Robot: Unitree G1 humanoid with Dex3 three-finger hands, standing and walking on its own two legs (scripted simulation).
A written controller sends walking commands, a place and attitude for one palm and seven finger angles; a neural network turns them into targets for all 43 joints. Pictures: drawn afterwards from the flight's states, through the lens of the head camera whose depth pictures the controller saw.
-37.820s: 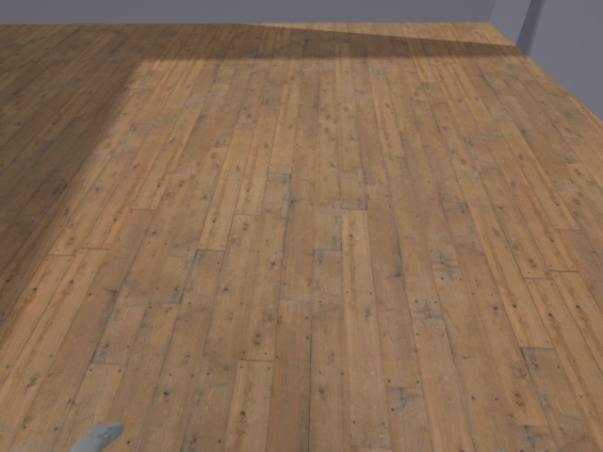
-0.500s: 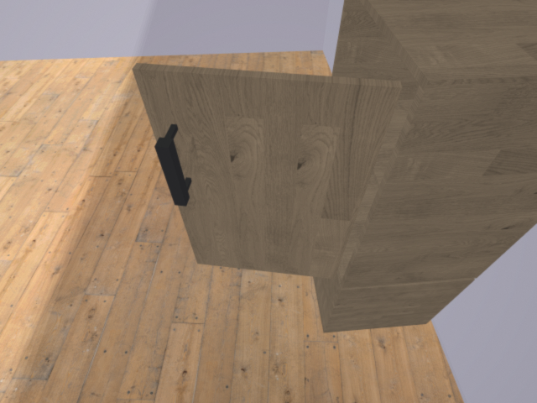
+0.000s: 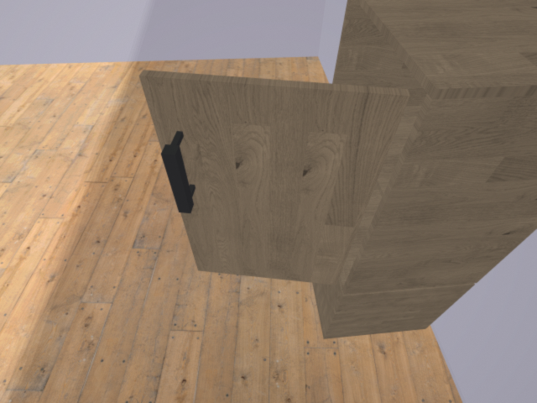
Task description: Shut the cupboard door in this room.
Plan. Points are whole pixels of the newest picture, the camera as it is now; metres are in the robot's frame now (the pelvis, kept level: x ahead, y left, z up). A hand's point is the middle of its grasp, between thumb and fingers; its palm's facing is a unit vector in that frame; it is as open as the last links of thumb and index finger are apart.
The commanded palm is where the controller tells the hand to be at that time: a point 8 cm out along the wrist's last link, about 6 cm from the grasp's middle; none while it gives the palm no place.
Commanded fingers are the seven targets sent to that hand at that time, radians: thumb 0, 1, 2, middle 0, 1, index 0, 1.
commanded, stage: come to a stop and stand still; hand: left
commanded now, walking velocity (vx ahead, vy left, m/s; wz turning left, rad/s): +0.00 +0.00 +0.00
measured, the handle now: (182, 173) +0.47 +0.19 +0.06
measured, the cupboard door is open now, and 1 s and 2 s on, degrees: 78 78 78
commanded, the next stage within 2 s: look again from close up in 0.02 s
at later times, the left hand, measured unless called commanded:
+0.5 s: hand out of the picture -0.01 +0.21 -0.18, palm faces +0.00 -0.97 -0.22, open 7.4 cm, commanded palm none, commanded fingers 0.00 0.90 0.90 -0.20 -0.30 -0.20 -0.30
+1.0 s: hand out of the picture -0.02 +0.21 -0.19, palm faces +0.02 -0.98 -0.19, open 7.3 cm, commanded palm none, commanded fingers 0.00 0.90 0.90 -0.20 -0.30 -0.20 -0.30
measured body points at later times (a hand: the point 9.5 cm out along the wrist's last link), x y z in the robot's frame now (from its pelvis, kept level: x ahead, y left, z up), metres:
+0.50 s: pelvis -0.02 +0.04 -0.01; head -0.01 +0.02 +0.44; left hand -0.01 +0.26 -0.16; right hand -0.02 -0.18 -0.17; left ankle -0.04 +0.12 -0.74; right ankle -0.03 -0.09 -0.74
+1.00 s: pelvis -0.03 +0.04 -0.01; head -0.03 +0.05 +0.44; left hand -0.02 +0.26 -0.17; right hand +0.00 -0.19 -0.16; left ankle -0.04 +0.12 -0.74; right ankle -0.03 -0.09 -0.74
